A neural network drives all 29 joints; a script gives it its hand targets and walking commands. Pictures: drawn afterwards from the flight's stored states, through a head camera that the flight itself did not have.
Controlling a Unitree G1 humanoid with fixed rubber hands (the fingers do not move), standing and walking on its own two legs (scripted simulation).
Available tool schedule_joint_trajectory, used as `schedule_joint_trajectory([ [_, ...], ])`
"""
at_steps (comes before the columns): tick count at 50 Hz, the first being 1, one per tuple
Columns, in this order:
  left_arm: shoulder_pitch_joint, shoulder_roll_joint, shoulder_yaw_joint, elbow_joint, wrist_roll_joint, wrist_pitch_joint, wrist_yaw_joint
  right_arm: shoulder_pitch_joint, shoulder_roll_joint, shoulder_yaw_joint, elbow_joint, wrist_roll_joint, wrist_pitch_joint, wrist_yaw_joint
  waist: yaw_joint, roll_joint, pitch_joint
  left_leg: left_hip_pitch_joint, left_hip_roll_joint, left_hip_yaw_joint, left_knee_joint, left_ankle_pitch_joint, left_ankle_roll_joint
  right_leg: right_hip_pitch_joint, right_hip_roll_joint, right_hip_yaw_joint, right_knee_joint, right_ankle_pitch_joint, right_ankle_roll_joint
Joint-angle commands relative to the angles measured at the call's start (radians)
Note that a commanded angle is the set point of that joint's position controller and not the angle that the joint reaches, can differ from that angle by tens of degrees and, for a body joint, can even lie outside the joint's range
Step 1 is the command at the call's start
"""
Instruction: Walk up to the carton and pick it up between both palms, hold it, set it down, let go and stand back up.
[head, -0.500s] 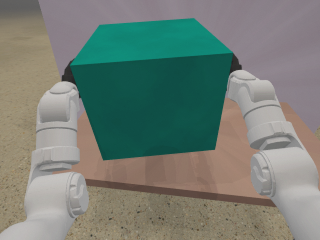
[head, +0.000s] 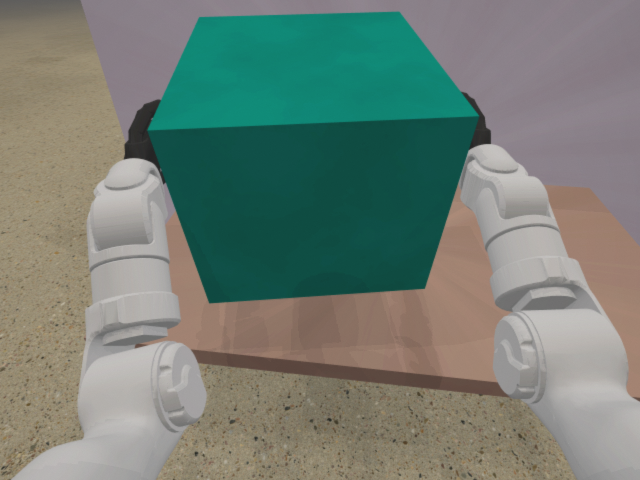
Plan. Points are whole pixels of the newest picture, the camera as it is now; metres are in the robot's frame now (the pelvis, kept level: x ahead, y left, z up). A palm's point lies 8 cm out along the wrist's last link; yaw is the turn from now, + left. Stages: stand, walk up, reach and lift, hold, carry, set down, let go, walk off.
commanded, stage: set down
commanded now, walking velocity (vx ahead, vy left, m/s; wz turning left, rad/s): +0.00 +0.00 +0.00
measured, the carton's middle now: (309, 149) +0.48 +0.03 +0.24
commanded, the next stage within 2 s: none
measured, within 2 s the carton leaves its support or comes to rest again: neither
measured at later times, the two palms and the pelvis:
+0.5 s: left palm (169, 205) +0.40 +0.21 +0.20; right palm (456, 198) +0.42 -0.17 +0.20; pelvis +0.03 +0.00 +0.00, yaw +3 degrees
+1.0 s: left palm (155, 218) +0.41 +0.24 +0.17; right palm (427, 204) +0.44 -0.14 +0.17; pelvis +0.03 -0.01 +0.00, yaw +4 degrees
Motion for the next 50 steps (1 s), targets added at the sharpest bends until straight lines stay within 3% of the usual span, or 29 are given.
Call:
schedule_joint_trajectory([
  [1, -0.591, -0.33, -0.299, -0.083, -0.121, -0.077, -0.179, -0.622, 0.465, 0.141, -0.241, 0.019, -0.174, 0.131, -0.035, -0.014, -0.267, 0.144, 0.028, -0.019, -0.035, 0.034, -0.025, 0.052, -0.016, -0.034, -0.081, -0.03, 0.032],
  [6, -0.608, -0.434, -0.497, -0.259, -0.222, -0.142, -0.166, -0.618, 0.474, 0.227, -0.409, 0.048, -0.273, 0.078, -0.113, 0.08, -0.484, 0.307, 0.014, -0.034, 0.074, 0.403, -0.102, 0.125, -0.003, -0.07, -0.033, 0.301, 0.033],
  [9, -0.585, -0.487, -0.609, -0.372, -0.27, -0.169, -0.137, -0.599, 0.492, 0.32, -0.531, 0.093, -0.306, 0.054, -0.12, 0.143, -0.602, 0.391, 0.016, -0.053, 0.143, 0.627, -0.147, 0.156, 0.004, -0.084, -0.005, 0.435, 0.033],
  [10, -0.585, -0.479, -0.617, -0.382, -0.27, -0.175, -0.128, -0.592, 0.49, 0.336, -0.529, 0.102, -0.307, 0.05, -0.119, 0.152, -0.582, 0.382, 0.015, -0.056, 0.154, 0.638, -0.153, 0.143, 0.004, -0.086, -0.004, 0.423, 0.032],
  [14, -0.548, -0.458, -0.621, -0.387, -0.253, -0.177, -0.114, -0.515, 0.491, 0.339, -0.467, 0.107, -0.294, 0.058, -0.112, 0.168, -0.455, 0.336, 0.018, -0.064, 0.134, 0.554, -0.151, 0.103, -0.002, -0.091, -0.007, 0.337, 0.031],
  [16, -0.544, -0.47, -0.644, -0.435, -0.272, -0.187, -0.106, -0.514, 0.509, 0.374, -0.518, 0.134, -0.299, 0.066, -0.094, 0.161, -0.511, 0.357, 0.02, -0.074, 0.143, 0.609, -0.151, 0.106, 0.005, -0.091, 0.005, 0.38, 0.033],
  [19, -0.526, -0.462, -0.626, -0.419, -0.268, -0.191, -0.094, -0.537, 0.534, 0.425, -0.556, 0.164, -0.295, 0.069, -0.054, 0.123, -0.513, 0.332, 0.009, -0.073, 0.146, 0.624, -0.136, 0.138, 0.005, -0.087, 0.026, 0.459, 0.048],
  [24, -0.479, -0.374, -0.452, -0.223, -0.186, -0.176, -0.124, -0.544, 0.531, 0.391, -0.428, 0.124, -0.256, 0.083, 0.012, 0.004, -0.336, 0.134, -0.002, -0.046, 0.05, 0.292, -0.056, 0.175, -0.014, -0.067, 0.016, 0.354, 0.075],
  [28, -0.478, -0.357, -0.361, -0.136, -0.147, -0.187, -0.15, -0.55, 0.538, 0.339, -0.403, 0.073, -0.266, 0.095, 0.047, -0.049, -0.34, 0.081, -0.002, -0.018, 0.01, 0.198, -0.027, 0.21, -0.015, -0.06, 0.008, 0.306, 0.084],
  [31, -0.541, -0.376, -0.378, -0.124, -0.167, -0.225, -0.15, -0.576, 0.558, 0.306, -0.411, 0.041, -0.296, 0.098, 0.034, -0.038, -0.407, 0.116, -0.001, -0.008, 0.024, 0.232, -0.036, 0.194, -0.011, -0.066, 0.009, 0.317, 0.079],
  [37, -0.633, -0.401, -0.39, -0.01, -0.168, -0.285, -0.15, -0.574, 0.532, 0.149, -0.304, -0.09, -0.347, 0.105, -0.015, 0.028, -0.388, 0.161, 0.012, 0.004, 0.003, 0.135, -0.066, 0.095, -0.023, -0.077, -0.04, 0.137, 0.059],
  [42, -0.678, -0.456, -0.462, -0.013, -0.194, -0.345, -0.133, -0.551, 0.53, 0.089, -0.256, -0.15, -0.4, 0.105, -0.051, 0.107, -0.474, 0.281, 0.024, 0.002, 0.046, 0.284, -0.117, 0.051, -0.02, -0.097, -0.043, 0.167, 0.038],
  [47, -0.649, -0.455, -0.436, 0.08, -0.173, -0.37, -0.13, -0.523, 0.527, 0.057, -0.158, -0.179, -0.412, 0.107, -0.046, 0.116, -0.392, 0.257, 0.029, -0.001, 0.052, 0.311, -0.133, 0.067, -0.027, -0.102, -0.038, 0.179, 0.043],
  [50, -0.614, -0.462, -0.415, 0.091, -0.165, -0.372, -0.135, -0.536, 0.536, 0.082, -0.178, -0.169, -0.42, 0.109, -0.023, 0.096, -0.401, 0.247, 0.026, -0.002, 0.062, 0.38, -0.131, 0.101, -0.023, -0.103, -0.024, 0.246, 0.051],
])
